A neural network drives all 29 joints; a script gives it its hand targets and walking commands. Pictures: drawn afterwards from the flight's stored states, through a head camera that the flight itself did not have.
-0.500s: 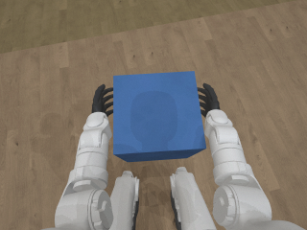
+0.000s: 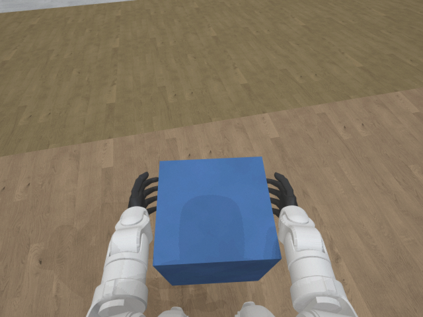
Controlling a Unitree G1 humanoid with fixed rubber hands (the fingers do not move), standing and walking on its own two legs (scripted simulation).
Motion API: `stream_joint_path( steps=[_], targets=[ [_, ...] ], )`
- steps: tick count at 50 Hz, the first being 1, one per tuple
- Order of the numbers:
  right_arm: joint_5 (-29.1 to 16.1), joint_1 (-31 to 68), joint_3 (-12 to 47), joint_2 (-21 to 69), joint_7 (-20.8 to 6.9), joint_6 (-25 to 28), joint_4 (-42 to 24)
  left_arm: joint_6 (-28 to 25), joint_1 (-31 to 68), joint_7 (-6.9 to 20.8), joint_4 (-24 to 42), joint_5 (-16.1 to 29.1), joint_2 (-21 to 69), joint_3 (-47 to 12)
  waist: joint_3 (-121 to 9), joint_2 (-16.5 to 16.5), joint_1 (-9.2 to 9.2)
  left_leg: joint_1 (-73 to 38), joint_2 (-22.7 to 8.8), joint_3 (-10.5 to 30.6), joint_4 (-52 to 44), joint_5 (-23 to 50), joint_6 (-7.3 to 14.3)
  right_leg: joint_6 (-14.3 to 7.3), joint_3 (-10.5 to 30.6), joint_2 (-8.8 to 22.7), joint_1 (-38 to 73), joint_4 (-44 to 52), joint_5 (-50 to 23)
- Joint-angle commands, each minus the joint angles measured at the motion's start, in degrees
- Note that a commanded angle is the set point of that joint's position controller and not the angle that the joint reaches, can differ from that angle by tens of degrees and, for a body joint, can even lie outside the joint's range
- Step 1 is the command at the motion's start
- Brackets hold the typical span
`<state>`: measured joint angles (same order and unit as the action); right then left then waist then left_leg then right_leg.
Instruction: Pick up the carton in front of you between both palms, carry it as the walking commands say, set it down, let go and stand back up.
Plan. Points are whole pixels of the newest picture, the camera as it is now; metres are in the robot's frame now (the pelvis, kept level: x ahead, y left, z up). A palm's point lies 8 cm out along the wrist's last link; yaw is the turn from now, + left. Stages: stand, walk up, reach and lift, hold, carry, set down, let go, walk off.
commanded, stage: reach and lift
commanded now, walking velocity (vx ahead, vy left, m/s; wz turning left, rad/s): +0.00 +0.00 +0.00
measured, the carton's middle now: (213, 226) +0.31 +0.00 -0.09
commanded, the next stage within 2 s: hold in 1.28 s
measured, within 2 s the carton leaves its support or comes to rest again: neither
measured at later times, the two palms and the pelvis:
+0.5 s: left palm (125, 202) +0.29 +0.15 +0.07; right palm (299, 203) +0.29 -0.15 +0.06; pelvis -0.01 +0.00 +0.04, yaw +0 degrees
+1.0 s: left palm (124, 193) +0.31 +0.15 +0.08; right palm (300, 193) +0.30 -0.15 +0.08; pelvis +0.01 +0.00 +0.05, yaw +0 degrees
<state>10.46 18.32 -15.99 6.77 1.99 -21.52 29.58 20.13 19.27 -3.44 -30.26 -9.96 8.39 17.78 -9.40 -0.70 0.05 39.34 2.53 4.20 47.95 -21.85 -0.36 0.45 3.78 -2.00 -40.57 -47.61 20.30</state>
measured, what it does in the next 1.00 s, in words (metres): stands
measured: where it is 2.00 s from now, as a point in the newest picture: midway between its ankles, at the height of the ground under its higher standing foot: outside the picture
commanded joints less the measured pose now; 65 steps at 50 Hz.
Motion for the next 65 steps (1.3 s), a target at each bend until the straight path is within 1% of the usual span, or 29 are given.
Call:
stream_joint_path(
  steps=[1,6,10,15,18,20,24,29,36,44,50,56,63,65],
  targets=[
    [-8.35,28.35,34.39,58.23,-13.37,-1.12,-2.77,2.75,24.30,14.78,-1.16,7.32,58.85,-35.33,-20.93,0.98,0.09,-15.59,4.05,1.10,-10.73,20.06,0.63,-0.64,1.20,-4.13,22.51,9.49,-20.55],
    [-8.67,25.88,35.39,57.77,-14.02,-5.16,-6.41,6.76,22.08,15.66,2.26,7.57,58.44,-36.23,-14.86,0.78,0.47,-22.70,3.21,1.04,-16.73,21.80,0.47,-0.51,1.02,-3.35,29.01,15.76,-21.69],
    [-8.64,25.02,35.52,56.86,-14.61,-8.84,-9.03,10.35,21.16,16.24,4.94,7.75,57.70,-36.14,-9.33,0.61,0.36,-26.75,2.59,0.89,-21.50,20.95,0.35,-0.47,0.95,-2.99,33.39,20.62,-20.74],
    [-6.60,25.34,30.87,55.42,-15.44,-11.98,-7.46,13.55,21.72,16.95,3.52,5.40,55.91,-31.36,-1.02,0.14,0.40,-27.45,1.93,0.79,-25.65,12.92,0.66,-0.87,0.61,-2.63,33.82,24.22,-13.24],
    [-5.06,28.35,27.76,54.76,-16.03,-12.29,-5.47,13.89,24.69,17.43,1.53,3.77,55.62,-28.13,1.43,-0.04,0.30,-26.67,1.68,0.46,-26.25,8.28,0.91,-1.21,0.17,-2.47,33.13,24.58,-8.38],
    [-5.13,31.36,27.95,55.61,-16.42,-11.88,-6.10,13.48,27.57,17.77,1.95,3.96,56.39,-28.14,0.14,0.00,0.32,-26.88,1.56,0.37,-26.07,7.31,1.04,-1.31,-0.01,-2.36,33.69,24.36,-7.27],
    [-5.60,34.94,29.04,56.69,-16.71,-11.46,-7.23,12.95,31.30,18.02,3.01,4.63,57.40,-29.19,-3.32,0.21,0.32,-27.94,1.50,0.23,-25.70,8.18,1.02,-1.16,-0.13,-2.30,35.18,23.95,-8.19],
    [-5.63,34.92,29.49,56.81,-16.58,-11.66,-7.27,13.07,31.42,17.99,3.06,4.72,57.36,-29.65,-4.66,0.50,0.35,-29.08,1.62,0.13,-26.09,8.95,0.94,-0.90,-0.19,-2.34,36.31,24.42,-9.16],
    [-5.59,31.59,29.89,55.83,-16.06,-12.62,-9.25,14.01,28.07,17.78,4.88,4.35,55.92,-29.89,-4.69,0.73,0.31,-31.32,2.03,0.00,-26.99,13.67,0.55,-0.57,-0.03,-2.40,37.99,25.82,-13.85],
    [-7.09,26.72,31.61,55.78,-15.66,-13.78,-13.04,15.09,23.45,17.66,8.91,5.55,55.05,-31.46,-5.37,0.76,0.14,-34.15,2.51,0.15,-27.90,19.86,0.34,-0.25,0.40,-2.64,40.61,26.91,-20.03],
    [-7.87,23.88,32.56,55.21,-15.35,-14.70,-15.56,16.03,20.73,17.47,11.53,6.37,54.45,-32.53,-5.10,0.66,0.18,-35.60,2.67,0.37,-28.49,23.04,0.15,-0.09,0.60,-2.80,41.82,27.48,-23.21],
    [-8.30,22.77,33.19,54.51,-15.23,-15.52,-17.53,16.89,19.63,17.33,13.42,6.99,54.15,-33.25,-4.36,0.59,0.27,-36.25,2.62,0.60,-28.90,24.05,0.10,-0.04,0.69,-2.93,42.27,27.89,-23.95],
    [-8.39,23.30,33.29,53.67,-15.25,-16.38,-18.55,17.85,19.99,17.11,14.30,7.17,53.99,-33.39,-3.27,0.42,0.31,-36.27,2.42,0.66,-29.28,22.58,0.08,-0.06,0.44,-3.05,41.97,28.15,-21.94],
    [-9.05,23.76,34.54,53.96,-15.31,-16.67,-19.79,18.17,20.17,17.00,15.57,7.82,54.33,-34.47,-3.96,0.34,0.21,-36.93,2.36,0.73,-29.37,23.11,0.04,-0.05,0.36,-3.10,42.34,28.24,-22.14]
  ],
)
